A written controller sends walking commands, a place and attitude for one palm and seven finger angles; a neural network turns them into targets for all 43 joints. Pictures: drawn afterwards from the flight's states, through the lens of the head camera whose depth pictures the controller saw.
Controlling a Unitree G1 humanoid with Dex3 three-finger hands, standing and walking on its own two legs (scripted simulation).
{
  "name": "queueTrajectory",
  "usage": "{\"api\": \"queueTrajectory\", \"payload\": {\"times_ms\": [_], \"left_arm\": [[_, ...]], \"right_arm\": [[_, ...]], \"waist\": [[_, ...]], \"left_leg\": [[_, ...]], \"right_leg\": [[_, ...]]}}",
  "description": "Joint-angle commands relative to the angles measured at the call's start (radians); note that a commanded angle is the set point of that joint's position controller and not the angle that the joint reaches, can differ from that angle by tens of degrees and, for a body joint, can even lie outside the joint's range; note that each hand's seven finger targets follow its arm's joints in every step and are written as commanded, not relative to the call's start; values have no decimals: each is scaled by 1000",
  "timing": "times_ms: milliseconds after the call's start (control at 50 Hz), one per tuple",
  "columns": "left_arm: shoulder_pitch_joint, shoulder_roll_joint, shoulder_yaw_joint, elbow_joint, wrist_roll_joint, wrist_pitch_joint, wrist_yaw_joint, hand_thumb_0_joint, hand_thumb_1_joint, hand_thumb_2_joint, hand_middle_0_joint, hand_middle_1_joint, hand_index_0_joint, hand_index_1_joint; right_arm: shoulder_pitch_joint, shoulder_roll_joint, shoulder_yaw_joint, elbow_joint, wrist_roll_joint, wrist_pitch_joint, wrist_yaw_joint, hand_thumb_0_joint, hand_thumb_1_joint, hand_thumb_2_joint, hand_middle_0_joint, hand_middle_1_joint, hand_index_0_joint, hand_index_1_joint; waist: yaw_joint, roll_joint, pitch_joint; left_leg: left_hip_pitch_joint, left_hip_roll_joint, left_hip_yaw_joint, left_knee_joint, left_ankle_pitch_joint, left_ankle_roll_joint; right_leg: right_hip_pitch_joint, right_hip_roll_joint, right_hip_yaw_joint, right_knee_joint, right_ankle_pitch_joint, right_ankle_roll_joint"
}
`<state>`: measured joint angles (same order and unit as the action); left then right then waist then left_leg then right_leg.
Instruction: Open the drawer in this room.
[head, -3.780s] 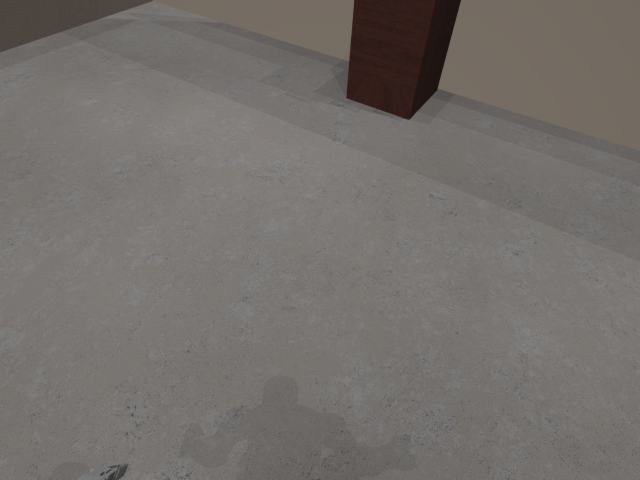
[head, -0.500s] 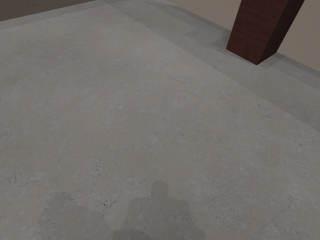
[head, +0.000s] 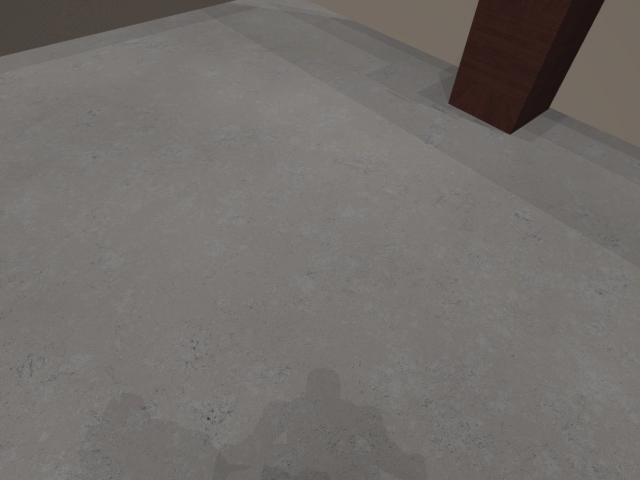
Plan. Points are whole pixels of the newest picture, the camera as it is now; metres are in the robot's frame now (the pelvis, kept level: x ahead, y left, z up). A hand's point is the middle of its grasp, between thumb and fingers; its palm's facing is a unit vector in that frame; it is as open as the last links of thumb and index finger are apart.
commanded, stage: turn or walk to find it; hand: left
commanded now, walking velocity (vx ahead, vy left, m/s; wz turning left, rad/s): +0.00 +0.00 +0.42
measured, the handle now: out of the picture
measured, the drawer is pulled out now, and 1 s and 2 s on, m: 0.00 0.00 0.00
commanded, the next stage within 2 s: stand and wait in 0.04 s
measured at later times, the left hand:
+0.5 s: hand out of the picture +0.03 +0.21 -0.17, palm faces +0.02 -0.97 -0.25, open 7.4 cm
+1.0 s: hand out of the picture +0.06 +0.20 -0.17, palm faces -0.09 -0.96 -0.26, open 7.4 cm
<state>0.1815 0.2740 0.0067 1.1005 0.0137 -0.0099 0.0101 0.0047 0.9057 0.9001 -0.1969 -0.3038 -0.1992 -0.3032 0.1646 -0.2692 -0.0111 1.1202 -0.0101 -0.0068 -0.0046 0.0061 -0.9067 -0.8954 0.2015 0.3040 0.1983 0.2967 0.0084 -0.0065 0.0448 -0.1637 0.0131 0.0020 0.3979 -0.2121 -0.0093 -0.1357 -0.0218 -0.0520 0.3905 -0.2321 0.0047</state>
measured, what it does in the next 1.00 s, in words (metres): stands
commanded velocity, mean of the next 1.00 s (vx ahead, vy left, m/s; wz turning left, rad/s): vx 0.07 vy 0.00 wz -0.16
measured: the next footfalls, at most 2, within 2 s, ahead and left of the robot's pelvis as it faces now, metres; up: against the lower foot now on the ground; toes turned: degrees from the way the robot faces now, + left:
left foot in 1.42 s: +0.31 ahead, +0.06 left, +0.00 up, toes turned +1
right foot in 1.78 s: +0.23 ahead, -0.16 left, +0.00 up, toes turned -10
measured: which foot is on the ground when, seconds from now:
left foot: down 0.00-1.00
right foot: down 0.00-1.00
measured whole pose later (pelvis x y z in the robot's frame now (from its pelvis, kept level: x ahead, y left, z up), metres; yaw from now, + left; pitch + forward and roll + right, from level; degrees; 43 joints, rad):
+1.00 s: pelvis +0.01 -0.02 -0.01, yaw -6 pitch +0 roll +1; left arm 0.24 0.26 0.03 1.02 0.03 0.04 -0.03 0.00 0.91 0.90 -0.19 -0.30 -0.20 -0.30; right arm 0.20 -0.25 -0.02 1.03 -0.02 0.01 0.00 0.00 -0.91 -0.90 0.20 0.30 0.20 0.30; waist 0.02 0.01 0.03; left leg -0.21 0.07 0.09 0.52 -0.31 -0.02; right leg -0.26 0.01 -0.01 0.62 -0.41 -0.01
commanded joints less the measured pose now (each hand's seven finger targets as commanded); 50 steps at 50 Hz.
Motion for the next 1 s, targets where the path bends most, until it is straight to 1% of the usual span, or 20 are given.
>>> {"api": "queueTrajectory", "payload": {"times_ms": [0,40,100,200,380,480,600,660,720,740,800,820,840,860,880,900,920,940,960,980], "left_arm": [[20,126,32,-55,-1,-4,16,0,900,900,-200,-300,-200,-300],[32,110,27,-58,-3,6,19,0,900,900,-200,-300,-200,-300],[18,128,28,-68,-1,4,17,0,900,900,-200,-300,-200,-300],[-1,147,27,-70,-2,-4,15,0,900,900,-200,-300,-200,-300],[3,152,31,-52,-2,-15,12,0,900,900,-200,-300,-200,-300],[-4,176,36,-46,-1,-20,10,0,900,900,-200,-300,-200,-300],[-21,207,39,-44,0,-20,5,0,900,900,-200,-300,-200,-300],[-44,223,41,-48,0,-17,1,0,900,900,-200,-300,-200,-300],[-17,143,28,-48,-1,12,3,0,900,900,-200,-300,-200,-300],[-4,130,27,-54,-1,20,4,0,900,900,-200,-300,-200,-300],[11,140,38,-83,2,33,1,0,900,900,-200,-300,-200,-300],[22,134,40,-91,3,35,-3,0,900,900,-200,-300,-200,-300],[29,132,42,-101,6,37,-10,0,900,900,-200,-300,-200,-300],[34,127,43,-112,9,39,-18,0,900,900,-200,-300,-200,-300],[41,122,47,-126,13,40,-25,0,900,900,-200,-300,-200,-300],[58,110,50,-134,15,36,-31,0,900,900,-200,-300,-200,-300],[71,88,53,-139,16,33,-36,0,900,900,-200,-300,-200,-300],[78,61,53,-145,17,28,-41,0,900,900,-200,-300,-200,-300],[94,46,54,-147,18,22,-44,0,900,900,-200,-300,-200,-300],[147,35,55,-132,18,13,-45,0,900,900,-200,-300,-200,-300]], "right_arm": [[4,-119,-14,-64,-2,-6,-9,0,-900,-900,200,300,200,300],[16,-94,-7,-67,-4,4,-8,0,-900,-900,200,300,200,300],[14,-119,-11,-74,-3,4,-7,0,-900,-900,200,300,200,300],[3,-145,-16,-70,0,-3,-8,0,-900,-900,200,300,200,300],[-9,-158,-22,-56,1,-14,-14,0,-900,-900,200,300,200,300],[-21,-181,-25,-56,2,-20,-15,0,-900,-900,200,300,200,300],[-51,-215,-26,-62,2,-19,-13,0,-900,-900,200,300,200,300],[-53,-232,-26,-65,0,-21,-15,0,-900,-900,200,300,200,300],[-6,-140,-10,-60,-4,-4,-20,0,-900,-900,200,300,200,300],[6,-129,-9,-66,-4,1,-22,0,-900,-900,200,300,200,300],[15,-150,-22,-98,-5,10,-28,0,-900,-900,200,300,200,300],[20,-154,-23,-107,-8,10,-28,0,-900,-900,200,300,200,300],[24,-162,-26,-117,-11,11,-26,0,-900,-900,200,300,200,300],[23,-175,-32,-127,-14,11,-22,0,-900,-900,200,300,200,300],[23,-188,-40,-138,-16,12,-18,0,-900,-900,200,300,200,300],[23,-206,-48,-149,-16,10,-16,0,-900,-900,200,300,200,300],[22,-215,-56,-156,-15,6,-15,0,-900,-900,200,300,200,300],[31,-214,-60,-156,-14,1,-14,0,-900,-900,200,300,200,300],[37,-202,-60,-154,-15,-3,-13,0,-900,-900,200,300,200,300],[21,-188,-60,-156,-15,-5,-11,0,-900,-900,200,300,200,300]], "waist": [[3,9,-50],[6,12,-52],[3,3,-66],[1,16,-55],[-1,4,-44],[-2,11,-50],[2,9,-33],[-2,13,-42],[-9,25,-44],[-9,28,-43],[-8,25,-49],[-7,37,-63],[-6,44,-64],[-4,79,-44],[-5,104,-6],[0,143,8],[3,172,30],[4,190,30],[9,173,21],[40,146,16]], "left_leg": [[-36,96,-89,-26,210,20],[-61,92,-88,-14,203,14],[-43,93,-96,-4,213,15],[-25,96,-105,-20,200,19],[2,97,-99,-48,165,24],[13,100,-101,-62,170,28],[17,103,-101,-79,131,29],[33,112,-89,-79,138,25],[28,121,-49,-42,139,10],[26,124,-39,-29,148,8],[15,145,-27,1,134,15],[20,154,-33,-9,60,21],[9,167,-50,-34,-87,32],[-13,182,-82,-74,-248,47],[-47,204,-121,-117,-401,65],[-59,239,-168,-152,-492,90],[-92,284,-201,-175,-520,117],[-100,305,-207,-173,-493,135],[-111,298,-180,-139,-436,136],[-149,266,-109,-50,-388,111]], "right_leg": [[19,-125,74,-29,165,-14],[18,-132,70,-13,155,-9],[9,-129,72,-14,154,-12],[-4,-120,75,-30,125,-14],[-3,-114,85,-69,100,-21],[10,-115,88,-83,115,-26],[0,-115,100,-110,72,-26],[-3,-114,113,-110,104,-29],[-35,-106,126,-62,152,-18],[-47,-102,131,-40,179,-18],[-87,-83,143,24,203,-20],[-96,-71,140,38,128,-20],[-115,-49,136,48,-32,-19],[-149,-25,130,64,-194,-17],[-186,-1,113,106,-283,-15],[-214,23,82,181,-296,-13],[-212,40,29,275,-245,-10],[-202,36,0,305,-223,-9],[-165,27,-7,274,-213,-11],[-84,22,-21,185,-177,-13]]}}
